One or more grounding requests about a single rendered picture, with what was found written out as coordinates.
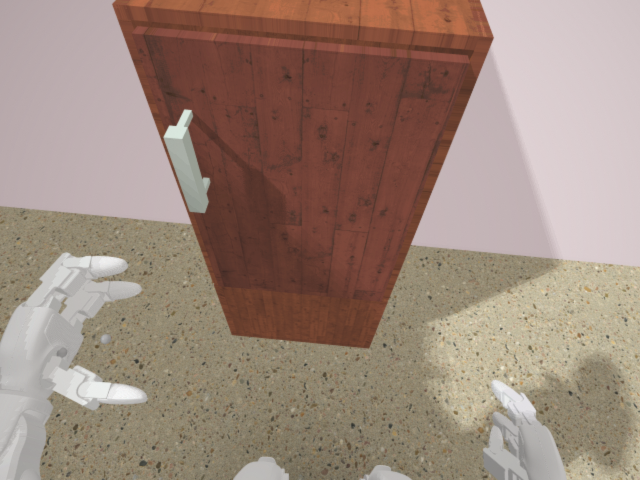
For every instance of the left robot hand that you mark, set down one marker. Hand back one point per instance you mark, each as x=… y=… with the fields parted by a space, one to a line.
x=36 y=331

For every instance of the handle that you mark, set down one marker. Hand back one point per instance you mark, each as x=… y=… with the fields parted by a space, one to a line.
x=182 y=154

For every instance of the robot left forearm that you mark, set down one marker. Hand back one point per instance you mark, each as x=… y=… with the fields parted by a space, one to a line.
x=22 y=434

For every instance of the right robot hand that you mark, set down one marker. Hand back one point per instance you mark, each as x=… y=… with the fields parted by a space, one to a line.
x=532 y=445

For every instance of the right robot shin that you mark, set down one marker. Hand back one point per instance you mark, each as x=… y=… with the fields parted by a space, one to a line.
x=381 y=467

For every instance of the cupboard door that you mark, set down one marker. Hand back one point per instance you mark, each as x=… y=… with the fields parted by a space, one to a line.
x=317 y=153

